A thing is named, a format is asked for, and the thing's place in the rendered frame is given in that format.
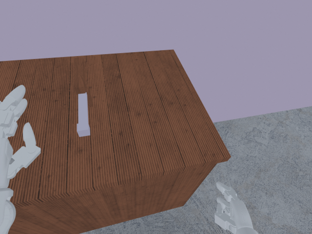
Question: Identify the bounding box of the robot left forearm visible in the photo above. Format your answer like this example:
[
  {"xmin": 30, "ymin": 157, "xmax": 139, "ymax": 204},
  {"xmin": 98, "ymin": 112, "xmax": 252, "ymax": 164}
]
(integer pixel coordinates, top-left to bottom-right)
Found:
[{"xmin": 0, "ymin": 188, "xmax": 16, "ymax": 234}]

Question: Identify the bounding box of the right robot hand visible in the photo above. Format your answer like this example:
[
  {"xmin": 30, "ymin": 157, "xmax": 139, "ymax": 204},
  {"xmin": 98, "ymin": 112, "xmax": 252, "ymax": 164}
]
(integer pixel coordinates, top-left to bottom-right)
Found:
[{"xmin": 214, "ymin": 182, "xmax": 253, "ymax": 234}]

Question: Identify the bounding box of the left robot hand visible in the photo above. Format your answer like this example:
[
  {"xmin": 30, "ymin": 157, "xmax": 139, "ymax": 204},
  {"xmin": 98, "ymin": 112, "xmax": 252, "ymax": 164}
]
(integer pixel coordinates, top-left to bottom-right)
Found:
[{"xmin": 0, "ymin": 85, "xmax": 41, "ymax": 188}]

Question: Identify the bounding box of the tap lever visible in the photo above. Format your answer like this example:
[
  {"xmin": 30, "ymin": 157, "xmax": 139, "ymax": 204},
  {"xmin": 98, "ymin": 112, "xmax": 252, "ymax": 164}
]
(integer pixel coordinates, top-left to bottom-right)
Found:
[{"xmin": 77, "ymin": 92, "xmax": 90, "ymax": 137}]

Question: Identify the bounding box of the counter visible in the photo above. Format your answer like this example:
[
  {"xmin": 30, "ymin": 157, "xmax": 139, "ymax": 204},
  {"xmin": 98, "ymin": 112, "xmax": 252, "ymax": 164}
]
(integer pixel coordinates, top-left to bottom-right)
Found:
[{"xmin": 0, "ymin": 50, "xmax": 231, "ymax": 234}]

